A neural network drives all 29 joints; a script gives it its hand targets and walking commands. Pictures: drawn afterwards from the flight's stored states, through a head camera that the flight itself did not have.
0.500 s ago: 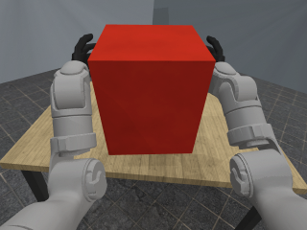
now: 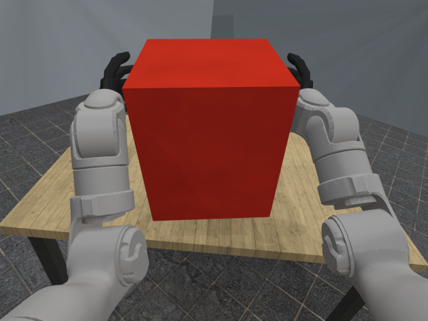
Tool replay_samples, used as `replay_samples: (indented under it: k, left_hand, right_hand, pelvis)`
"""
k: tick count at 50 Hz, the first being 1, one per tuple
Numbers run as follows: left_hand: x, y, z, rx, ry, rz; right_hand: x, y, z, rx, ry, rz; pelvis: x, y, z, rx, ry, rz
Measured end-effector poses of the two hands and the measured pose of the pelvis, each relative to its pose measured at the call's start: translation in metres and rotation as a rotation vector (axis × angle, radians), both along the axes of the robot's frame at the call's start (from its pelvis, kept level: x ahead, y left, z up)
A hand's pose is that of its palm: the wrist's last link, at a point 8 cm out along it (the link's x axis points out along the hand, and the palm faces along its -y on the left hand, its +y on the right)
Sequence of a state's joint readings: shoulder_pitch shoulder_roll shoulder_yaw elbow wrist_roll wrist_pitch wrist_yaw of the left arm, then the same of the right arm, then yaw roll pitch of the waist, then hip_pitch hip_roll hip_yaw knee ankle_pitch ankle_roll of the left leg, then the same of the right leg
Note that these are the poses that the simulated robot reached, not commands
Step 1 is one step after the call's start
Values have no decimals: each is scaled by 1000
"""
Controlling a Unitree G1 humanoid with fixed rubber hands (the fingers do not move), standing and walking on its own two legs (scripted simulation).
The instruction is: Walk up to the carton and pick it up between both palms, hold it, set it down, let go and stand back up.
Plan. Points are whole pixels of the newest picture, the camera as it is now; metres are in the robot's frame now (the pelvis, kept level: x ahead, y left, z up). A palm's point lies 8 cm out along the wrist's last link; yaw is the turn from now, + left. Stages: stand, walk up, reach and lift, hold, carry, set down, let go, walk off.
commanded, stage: hold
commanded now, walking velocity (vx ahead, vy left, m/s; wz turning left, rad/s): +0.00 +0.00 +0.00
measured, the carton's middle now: (209, 129) +0.36 +0.01 +0.25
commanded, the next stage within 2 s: none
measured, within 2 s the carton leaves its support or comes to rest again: neither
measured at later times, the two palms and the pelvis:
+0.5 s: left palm (122, 95) +0.36 +0.15 +0.30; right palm (306, 98) +0.36 -0.15 +0.32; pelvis +0.00 -0.01 +0.00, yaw +0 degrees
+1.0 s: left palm (120, 97) +0.36 +0.16 +0.30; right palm (302, 97) +0.36 -0.15 +0.32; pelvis +0.00 -0.01 +0.00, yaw +0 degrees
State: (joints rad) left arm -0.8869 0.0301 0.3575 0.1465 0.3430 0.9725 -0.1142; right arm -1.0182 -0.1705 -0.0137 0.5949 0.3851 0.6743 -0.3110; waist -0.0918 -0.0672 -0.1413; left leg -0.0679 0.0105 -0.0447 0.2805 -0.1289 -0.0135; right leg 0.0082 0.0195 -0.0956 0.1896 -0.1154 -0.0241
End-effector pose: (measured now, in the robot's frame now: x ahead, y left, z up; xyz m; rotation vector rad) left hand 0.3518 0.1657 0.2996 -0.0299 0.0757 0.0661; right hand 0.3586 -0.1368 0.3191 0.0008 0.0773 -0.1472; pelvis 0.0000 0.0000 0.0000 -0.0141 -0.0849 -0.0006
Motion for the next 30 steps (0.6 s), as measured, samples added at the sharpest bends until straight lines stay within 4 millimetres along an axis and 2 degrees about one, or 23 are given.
replay_samples:
  k: [13,19,30]
  left_hand:
    - [7,-7,5,7,3,-17]
    - [9,-12,0,12,12,-21]
    - [6,-11,6,14,4,-13]
  right_hand:
    - [5,-8,5,-4,5,-8]
    - [5,-12,1,9,14,-12]
    - [3,-12,-4,10,13,-8]
  pelvis:
    - [-3,-3,0,1,25,3]
    - [-1,-5,0,1,30,3]
    - [1,-8,0,2,11,3]
